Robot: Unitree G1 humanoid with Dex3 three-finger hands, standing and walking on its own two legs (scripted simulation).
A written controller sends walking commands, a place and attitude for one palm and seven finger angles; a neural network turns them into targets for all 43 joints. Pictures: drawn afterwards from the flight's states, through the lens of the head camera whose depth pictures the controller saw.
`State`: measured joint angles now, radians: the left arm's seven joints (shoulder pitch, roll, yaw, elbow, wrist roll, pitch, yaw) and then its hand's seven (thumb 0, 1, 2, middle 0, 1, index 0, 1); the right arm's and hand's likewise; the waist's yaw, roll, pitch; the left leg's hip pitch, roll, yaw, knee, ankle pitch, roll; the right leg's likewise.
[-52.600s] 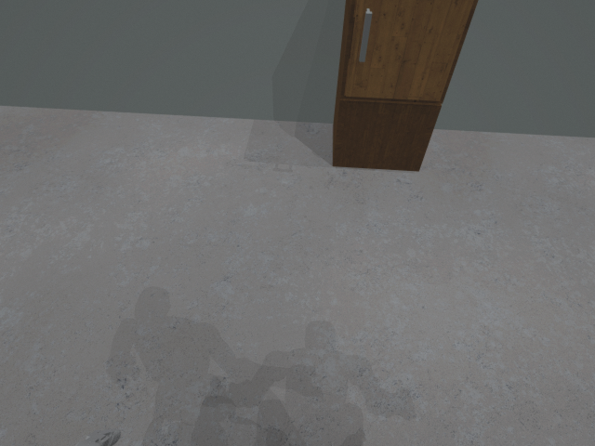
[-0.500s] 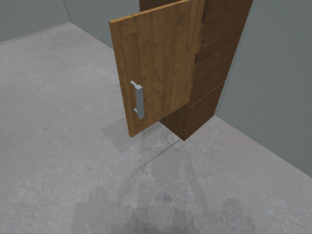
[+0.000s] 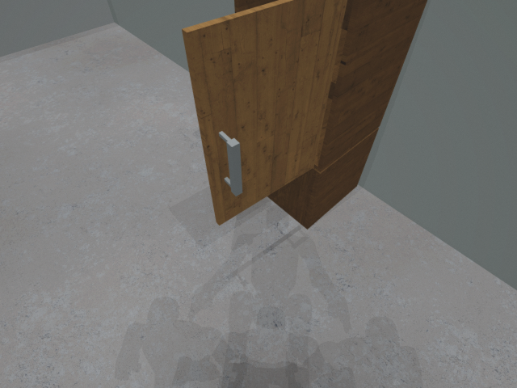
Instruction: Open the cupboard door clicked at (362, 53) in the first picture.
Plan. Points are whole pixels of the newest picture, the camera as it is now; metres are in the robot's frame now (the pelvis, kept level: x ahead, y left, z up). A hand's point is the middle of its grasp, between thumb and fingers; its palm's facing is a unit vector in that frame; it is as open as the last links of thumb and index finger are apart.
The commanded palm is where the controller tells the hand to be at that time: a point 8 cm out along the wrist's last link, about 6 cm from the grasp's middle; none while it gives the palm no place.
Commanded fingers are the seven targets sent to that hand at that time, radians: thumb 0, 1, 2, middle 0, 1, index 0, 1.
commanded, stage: look to check the result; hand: left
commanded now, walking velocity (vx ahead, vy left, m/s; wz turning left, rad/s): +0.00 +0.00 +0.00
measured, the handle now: (230, 164) +0.62 +0.11 -0.09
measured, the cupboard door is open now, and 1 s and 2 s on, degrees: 85 85 85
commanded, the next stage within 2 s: stand and wait in 0.32 s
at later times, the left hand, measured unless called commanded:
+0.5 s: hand out of the picture +0.11 +0.23 -0.16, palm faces -0.02 -0.94 -0.33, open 7.4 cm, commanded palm none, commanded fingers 0.00 0.90 0.90 -0.20 -0.30 -0.20 -0.30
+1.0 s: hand out of the picture +0.10 +0.23 -0.16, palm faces -0.03 -0.95 -0.32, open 7.4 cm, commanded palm none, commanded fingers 0.00 0.90 0.90 -0.20 -0.30 -0.20 -0.30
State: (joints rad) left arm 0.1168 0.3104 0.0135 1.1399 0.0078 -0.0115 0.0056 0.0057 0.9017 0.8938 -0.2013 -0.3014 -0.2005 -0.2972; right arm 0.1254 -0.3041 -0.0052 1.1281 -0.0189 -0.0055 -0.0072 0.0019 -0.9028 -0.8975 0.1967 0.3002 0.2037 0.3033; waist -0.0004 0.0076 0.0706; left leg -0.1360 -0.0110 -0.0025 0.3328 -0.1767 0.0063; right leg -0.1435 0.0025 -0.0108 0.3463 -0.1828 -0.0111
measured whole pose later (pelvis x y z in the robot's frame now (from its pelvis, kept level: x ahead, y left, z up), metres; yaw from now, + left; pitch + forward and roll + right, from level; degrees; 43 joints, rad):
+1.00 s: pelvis +0.03 -0.01 +0.00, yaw -1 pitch -1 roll +0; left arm 0.11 0.31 0.01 1.13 0.00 -0.02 0.01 0.01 0.90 0.89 -0.20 -0.30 -0.20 -0.30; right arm 0.12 -0.31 0.00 1.14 -0.02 0.00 -0.01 0.00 -0.90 -0.90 0.20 0.30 0.20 0.30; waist -0.01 0.00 0.07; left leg -0.08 0.01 0.00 0.29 -0.19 -0.01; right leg -0.09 0.02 -0.01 0.30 -0.20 -0.03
